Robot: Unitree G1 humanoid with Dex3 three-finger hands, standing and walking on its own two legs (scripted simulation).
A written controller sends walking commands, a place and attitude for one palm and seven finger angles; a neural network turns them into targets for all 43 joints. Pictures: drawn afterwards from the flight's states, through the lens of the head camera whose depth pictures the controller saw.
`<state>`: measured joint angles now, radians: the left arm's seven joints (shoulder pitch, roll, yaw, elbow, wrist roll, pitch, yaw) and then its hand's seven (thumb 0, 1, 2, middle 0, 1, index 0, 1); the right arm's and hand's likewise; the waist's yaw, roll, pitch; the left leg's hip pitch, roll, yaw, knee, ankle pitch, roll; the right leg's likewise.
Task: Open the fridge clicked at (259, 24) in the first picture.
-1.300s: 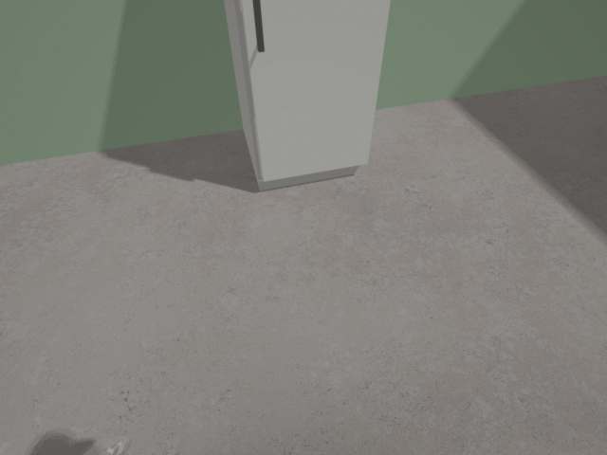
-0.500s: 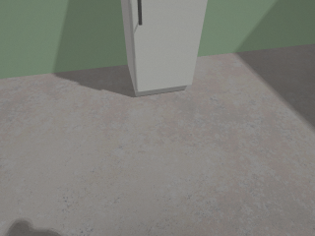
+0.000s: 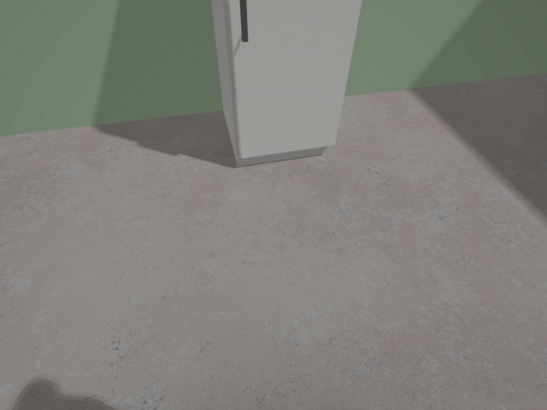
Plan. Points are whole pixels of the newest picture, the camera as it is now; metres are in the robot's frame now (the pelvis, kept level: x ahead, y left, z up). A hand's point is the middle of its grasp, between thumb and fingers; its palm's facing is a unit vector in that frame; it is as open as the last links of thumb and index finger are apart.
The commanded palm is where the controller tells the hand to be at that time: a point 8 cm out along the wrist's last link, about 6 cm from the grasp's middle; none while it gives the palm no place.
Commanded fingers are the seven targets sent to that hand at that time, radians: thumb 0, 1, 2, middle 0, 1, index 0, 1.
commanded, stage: look at it before walking up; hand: left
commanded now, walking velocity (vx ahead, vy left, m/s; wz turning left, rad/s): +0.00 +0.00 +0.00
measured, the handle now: out of the picture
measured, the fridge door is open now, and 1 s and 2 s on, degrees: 0 0 0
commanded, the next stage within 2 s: walk to a spot facing it in 0.14 s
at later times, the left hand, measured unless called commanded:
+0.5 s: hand out of the picture +0.05 +0.21 -0.18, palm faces -0.04 -0.98 -0.22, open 7.4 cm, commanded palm none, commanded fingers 0.00 0.90 0.90 -0.20 -0.30 -0.20 -0.30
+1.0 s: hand (219, 379) +0.21 +0.12 -0.18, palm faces -0.13 -0.98 -0.15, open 7.4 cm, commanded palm none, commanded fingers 0.00 0.90 0.90 -0.20 -0.30 -0.20 -0.30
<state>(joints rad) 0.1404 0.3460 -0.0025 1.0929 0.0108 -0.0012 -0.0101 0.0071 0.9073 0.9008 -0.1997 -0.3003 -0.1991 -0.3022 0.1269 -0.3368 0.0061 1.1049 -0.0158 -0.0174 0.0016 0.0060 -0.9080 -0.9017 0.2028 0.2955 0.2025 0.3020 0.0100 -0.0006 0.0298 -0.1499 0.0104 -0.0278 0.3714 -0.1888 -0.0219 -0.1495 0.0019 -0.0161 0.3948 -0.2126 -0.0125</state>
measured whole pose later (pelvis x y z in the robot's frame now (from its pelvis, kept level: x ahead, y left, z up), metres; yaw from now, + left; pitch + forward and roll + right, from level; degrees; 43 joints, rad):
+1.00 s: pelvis +0.21 -0.05 -0.01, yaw -10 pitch -1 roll -1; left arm 0.37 0.14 0.03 1.10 0.02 -0.07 0.00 0.00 0.91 0.90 -0.20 -0.30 -0.20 -0.30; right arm 0.22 -0.17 -0.05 1.06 -0.03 -0.03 0.02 0.01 -0.91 -0.90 0.20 0.29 0.20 0.30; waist 0.00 -0.01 0.02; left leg -0.57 0.14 0.10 0.98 -0.24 -0.03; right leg -0.08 0.03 -0.07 0.40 -0.31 -0.04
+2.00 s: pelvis +0.62 -0.18 -0.01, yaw -24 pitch -1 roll +0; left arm 0.20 0.18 0.07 1.04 0.02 -0.08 0.01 -0.02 0.95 0.90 -0.20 -0.30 -0.20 -0.30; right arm 0.31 -0.14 -0.06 1.09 -0.03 -0.03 -0.01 0.01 -0.91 -0.90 0.20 0.29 0.20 0.30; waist -0.03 0.02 0.04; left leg -0.52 0.15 0.06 1.21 -0.29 -0.02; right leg -0.22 0.02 -0.17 0.47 -0.24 -0.09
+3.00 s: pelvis +0.77 -0.27 +0.00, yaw +6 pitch +0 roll +3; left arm 0.20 0.18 0.04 0.88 0.02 0.02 0.02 0.01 0.91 0.90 -0.20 -0.30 -0.20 -0.30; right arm 0.24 -0.27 -0.11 0.94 -0.03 0.07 0.02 0.01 -0.91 -0.90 0.20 0.29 0.20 0.30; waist -0.04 0.05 0.05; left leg -0.54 -0.04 -0.03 1.11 -0.36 -0.05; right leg -0.20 -0.05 -0.09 0.50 -0.29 -0.03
